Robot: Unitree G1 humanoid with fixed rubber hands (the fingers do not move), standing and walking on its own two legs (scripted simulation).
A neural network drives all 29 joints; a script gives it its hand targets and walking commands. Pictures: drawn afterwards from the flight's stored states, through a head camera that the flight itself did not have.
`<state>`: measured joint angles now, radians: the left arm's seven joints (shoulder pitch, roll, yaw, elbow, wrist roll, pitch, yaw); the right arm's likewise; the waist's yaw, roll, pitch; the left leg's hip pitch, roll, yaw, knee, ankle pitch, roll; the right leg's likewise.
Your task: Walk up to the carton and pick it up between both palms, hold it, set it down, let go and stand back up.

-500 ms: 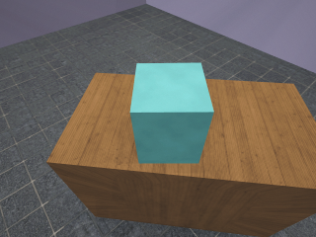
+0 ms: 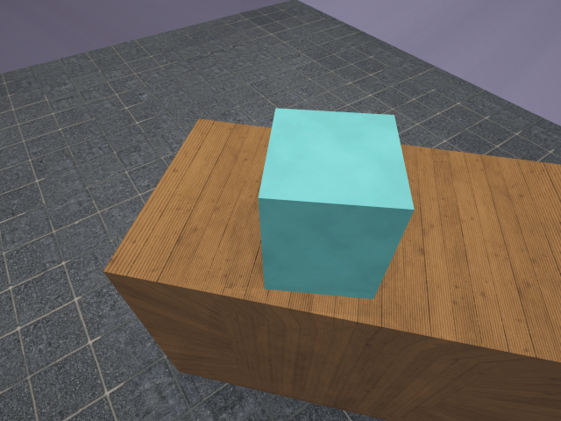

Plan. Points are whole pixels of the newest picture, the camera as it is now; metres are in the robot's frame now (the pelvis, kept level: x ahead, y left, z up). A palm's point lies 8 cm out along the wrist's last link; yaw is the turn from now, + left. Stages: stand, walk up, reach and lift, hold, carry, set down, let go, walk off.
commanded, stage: walk up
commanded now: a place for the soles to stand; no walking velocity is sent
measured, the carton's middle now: (325, 206) +0.46 -0.04 +0.02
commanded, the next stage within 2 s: reach and lift in 2.00 s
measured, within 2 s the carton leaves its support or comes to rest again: neither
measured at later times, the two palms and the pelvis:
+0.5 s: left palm out of the picture -0.01 +0.23 -0.13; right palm out of the picture +0.06 -0.28 -0.12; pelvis -0.01 -0.03 +0.00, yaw +4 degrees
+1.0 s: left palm out of the picture -0.04 +0.24 -0.13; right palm out of the picture +0.04 -0.27 -0.12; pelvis -0.02 -0.02 +0.01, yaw +3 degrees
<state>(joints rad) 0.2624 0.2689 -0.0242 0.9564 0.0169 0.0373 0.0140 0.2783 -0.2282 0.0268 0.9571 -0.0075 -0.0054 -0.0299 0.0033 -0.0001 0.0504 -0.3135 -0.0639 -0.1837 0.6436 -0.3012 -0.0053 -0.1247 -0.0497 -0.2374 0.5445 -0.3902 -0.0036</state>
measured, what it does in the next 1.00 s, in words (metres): stands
